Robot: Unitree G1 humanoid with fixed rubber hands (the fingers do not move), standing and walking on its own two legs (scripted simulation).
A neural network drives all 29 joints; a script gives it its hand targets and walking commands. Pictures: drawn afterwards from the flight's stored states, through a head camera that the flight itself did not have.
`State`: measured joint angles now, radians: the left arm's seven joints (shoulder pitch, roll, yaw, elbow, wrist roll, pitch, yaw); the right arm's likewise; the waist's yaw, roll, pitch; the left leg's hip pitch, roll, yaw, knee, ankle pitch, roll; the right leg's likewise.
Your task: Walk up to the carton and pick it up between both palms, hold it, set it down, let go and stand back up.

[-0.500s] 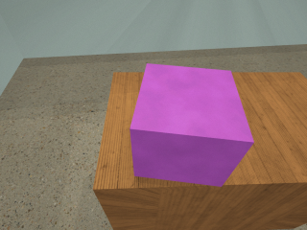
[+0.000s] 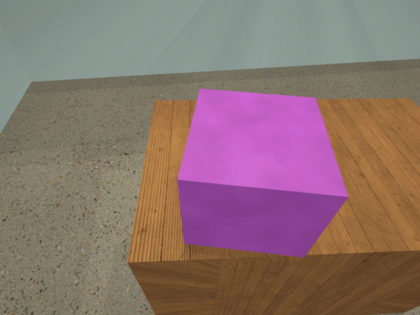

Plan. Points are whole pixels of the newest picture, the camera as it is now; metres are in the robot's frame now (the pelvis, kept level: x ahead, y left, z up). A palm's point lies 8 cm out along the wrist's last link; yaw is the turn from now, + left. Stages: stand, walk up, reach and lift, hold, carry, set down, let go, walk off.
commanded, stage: stand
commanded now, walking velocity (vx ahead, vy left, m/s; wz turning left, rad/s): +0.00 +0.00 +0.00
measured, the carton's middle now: (250, 170) +0.45 -0.08 +0.02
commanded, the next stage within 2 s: none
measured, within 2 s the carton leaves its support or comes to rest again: neither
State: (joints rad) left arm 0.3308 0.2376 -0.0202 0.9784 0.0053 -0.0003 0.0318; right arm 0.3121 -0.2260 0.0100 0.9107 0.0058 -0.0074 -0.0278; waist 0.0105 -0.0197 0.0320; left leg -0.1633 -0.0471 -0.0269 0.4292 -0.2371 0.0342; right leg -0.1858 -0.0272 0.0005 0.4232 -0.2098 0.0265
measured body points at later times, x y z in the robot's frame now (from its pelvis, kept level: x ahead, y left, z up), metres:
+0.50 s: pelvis +0.00 +0.00 +0.00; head +0.01 +0.00 +0.45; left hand +0.00 +0.24 -0.15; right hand +0.02 -0.25 -0.14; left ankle +0.00 +0.10 -0.74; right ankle +0.01 -0.14 -0.74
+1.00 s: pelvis +0.00 -0.01 +0.00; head +0.01 +0.00 +0.45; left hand +0.00 +0.23 -0.16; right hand +0.01 -0.25 -0.15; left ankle +0.00 +0.10 -0.74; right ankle +0.01 -0.14 -0.74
